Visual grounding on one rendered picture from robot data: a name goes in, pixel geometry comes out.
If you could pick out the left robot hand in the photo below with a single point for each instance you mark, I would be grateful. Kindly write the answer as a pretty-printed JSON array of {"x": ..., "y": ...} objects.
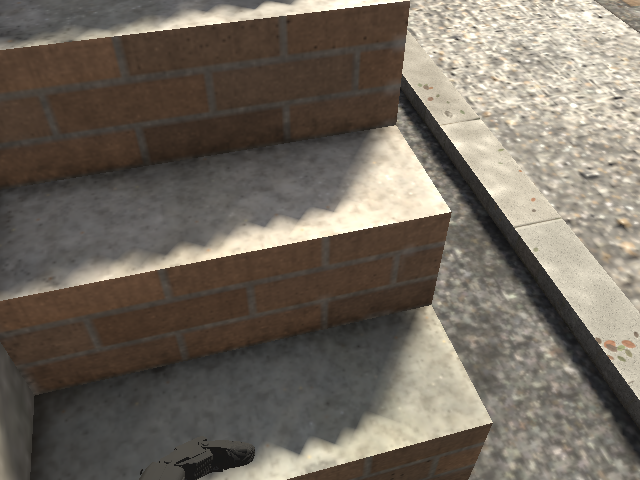
[{"x": 199, "y": 457}]

